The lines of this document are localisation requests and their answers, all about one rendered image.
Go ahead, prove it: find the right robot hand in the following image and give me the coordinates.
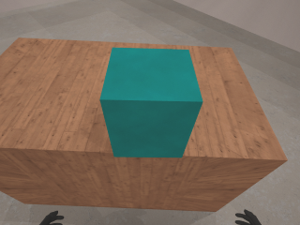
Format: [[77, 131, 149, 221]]
[[235, 209, 262, 225]]

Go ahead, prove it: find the left robot hand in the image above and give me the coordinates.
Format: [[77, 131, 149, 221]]
[[39, 211, 64, 225]]

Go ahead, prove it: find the pedestal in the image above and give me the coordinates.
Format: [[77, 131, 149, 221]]
[[0, 37, 288, 212]]

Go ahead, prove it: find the carton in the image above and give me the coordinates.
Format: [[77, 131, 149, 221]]
[[99, 47, 203, 158]]

